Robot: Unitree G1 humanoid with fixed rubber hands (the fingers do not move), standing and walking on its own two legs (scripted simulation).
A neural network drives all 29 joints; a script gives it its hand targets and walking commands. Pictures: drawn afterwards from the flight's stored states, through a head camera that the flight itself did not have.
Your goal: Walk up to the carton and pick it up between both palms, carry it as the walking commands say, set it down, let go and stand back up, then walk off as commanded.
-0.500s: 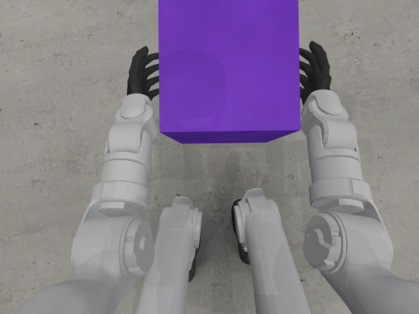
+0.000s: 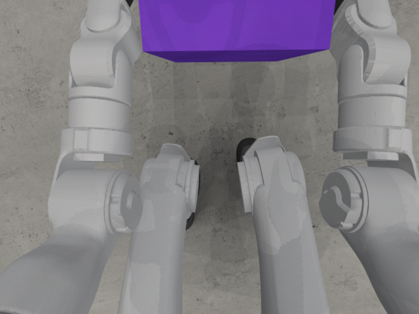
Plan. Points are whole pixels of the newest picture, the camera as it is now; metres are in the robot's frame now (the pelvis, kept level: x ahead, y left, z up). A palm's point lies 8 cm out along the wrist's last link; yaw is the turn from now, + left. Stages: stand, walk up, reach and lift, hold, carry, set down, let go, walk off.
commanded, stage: set down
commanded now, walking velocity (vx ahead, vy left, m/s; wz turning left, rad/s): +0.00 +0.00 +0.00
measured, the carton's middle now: out of the picture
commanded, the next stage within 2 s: none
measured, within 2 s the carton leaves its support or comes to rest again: rests again in 1.28 s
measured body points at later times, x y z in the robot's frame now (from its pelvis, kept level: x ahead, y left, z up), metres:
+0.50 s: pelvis +0.01 +0.00 -0.04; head +0.39 -0.02 +0.18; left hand +0.59 +0.10 -0.22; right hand +0.56 -0.21 -0.22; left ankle +0.11 +0.10 -0.41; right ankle +0.15 -0.10 -0.41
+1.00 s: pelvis +0.02 +0.00 -0.07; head +0.39 -0.01 +0.17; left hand +0.59 +0.10 -0.24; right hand +0.57 -0.20 -0.24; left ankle +0.11 +0.10 -0.41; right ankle +0.15 -0.10 -0.41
